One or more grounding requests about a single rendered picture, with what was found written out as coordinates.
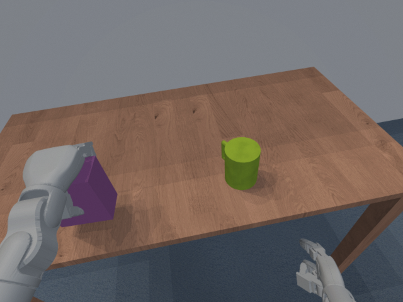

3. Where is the sponge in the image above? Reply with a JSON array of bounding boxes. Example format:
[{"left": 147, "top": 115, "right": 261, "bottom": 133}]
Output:
[{"left": 60, "top": 156, "right": 117, "bottom": 227}]

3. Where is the table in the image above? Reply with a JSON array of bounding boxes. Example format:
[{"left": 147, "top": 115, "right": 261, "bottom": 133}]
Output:
[{"left": 0, "top": 67, "right": 403, "bottom": 302}]

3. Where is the left robot forearm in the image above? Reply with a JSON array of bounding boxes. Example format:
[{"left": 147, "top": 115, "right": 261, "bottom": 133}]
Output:
[{"left": 0, "top": 184, "right": 67, "bottom": 302}]

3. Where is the right robot hand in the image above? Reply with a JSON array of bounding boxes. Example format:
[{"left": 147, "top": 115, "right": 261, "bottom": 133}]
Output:
[{"left": 296, "top": 238, "right": 345, "bottom": 297}]

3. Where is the left robot hand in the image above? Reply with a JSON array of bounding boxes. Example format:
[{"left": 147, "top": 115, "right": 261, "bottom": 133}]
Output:
[{"left": 23, "top": 142, "right": 96, "bottom": 220}]

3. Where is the right robot forearm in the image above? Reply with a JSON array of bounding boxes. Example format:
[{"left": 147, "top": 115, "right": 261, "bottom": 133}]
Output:
[{"left": 322, "top": 285, "right": 356, "bottom": 302}]

